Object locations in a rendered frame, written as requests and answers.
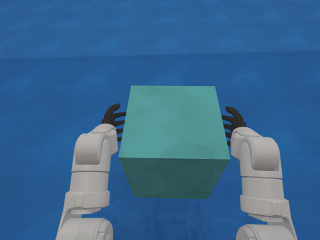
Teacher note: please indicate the robot left upper arm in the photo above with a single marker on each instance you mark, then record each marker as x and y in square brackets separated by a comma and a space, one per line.
[86, 229]

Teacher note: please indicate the robot left forearm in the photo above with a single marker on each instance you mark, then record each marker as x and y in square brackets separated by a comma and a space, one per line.
[88, 191]

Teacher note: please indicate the carton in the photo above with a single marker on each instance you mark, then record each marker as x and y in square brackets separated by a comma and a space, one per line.
[173, 143]

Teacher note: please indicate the robot left hand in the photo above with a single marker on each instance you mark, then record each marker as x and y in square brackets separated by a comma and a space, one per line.
[109, 118]

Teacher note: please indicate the robot right forearm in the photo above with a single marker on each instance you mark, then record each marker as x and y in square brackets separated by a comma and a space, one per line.
[262, 185]

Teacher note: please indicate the robot right hand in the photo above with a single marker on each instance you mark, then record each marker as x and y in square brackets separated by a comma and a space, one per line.
[237, 121]

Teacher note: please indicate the robot right upper arm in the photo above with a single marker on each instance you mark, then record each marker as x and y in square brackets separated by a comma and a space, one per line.
[263, 232]

